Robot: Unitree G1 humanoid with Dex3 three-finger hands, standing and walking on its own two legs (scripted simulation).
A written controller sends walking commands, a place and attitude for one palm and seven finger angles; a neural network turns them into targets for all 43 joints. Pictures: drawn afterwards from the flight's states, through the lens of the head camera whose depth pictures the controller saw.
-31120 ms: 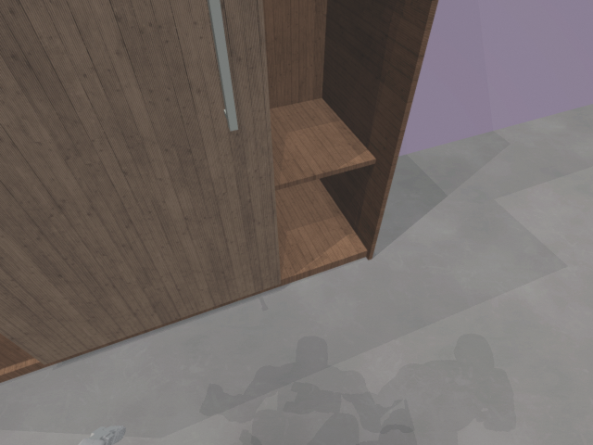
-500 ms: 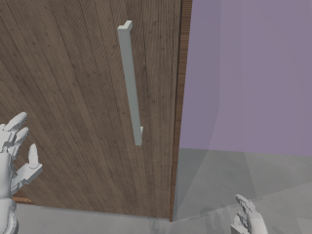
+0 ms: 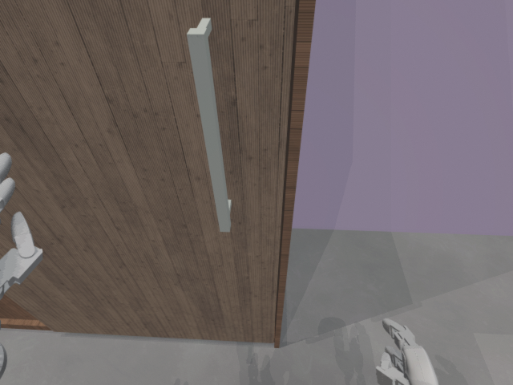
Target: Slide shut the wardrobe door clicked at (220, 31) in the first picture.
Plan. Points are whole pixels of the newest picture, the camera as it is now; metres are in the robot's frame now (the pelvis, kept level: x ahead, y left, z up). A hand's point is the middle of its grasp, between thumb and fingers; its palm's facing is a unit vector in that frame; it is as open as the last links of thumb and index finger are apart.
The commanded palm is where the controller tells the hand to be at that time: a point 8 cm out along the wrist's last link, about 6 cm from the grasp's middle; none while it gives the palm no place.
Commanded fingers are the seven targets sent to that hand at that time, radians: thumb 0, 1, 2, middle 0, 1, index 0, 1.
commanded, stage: step back with the hand held close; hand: left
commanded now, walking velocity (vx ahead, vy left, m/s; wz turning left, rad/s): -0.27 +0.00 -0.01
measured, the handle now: (217, 147) +0.39 +0.10 +0.20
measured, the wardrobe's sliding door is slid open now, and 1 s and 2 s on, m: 0.00 0.00 0.00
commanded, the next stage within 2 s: stop stepping back and stand still in 1.18 s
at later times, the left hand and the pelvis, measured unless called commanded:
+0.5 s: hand (0, 332) +0.13 +0.28 +0.16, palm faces +0.46 -0.79 -0.41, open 7.4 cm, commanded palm +0.07 +0.31 +0.17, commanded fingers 0.00 0.90 0.90 -0.20 -0.30 -0.20 -0.30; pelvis -0.07 +0.01 -0.01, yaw +0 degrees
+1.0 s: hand out of the picture +0.06 +0.29 +0.16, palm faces +0.41 -0.80 -0.43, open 7.4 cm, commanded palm +0.00 +0.34 +0.17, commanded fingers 0.00 0.90 0.90 -0.20 -0.30 -0.20 -0.30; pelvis -0.13 +0.03 -0.02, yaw +1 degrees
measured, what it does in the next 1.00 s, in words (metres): walks backwards: right foot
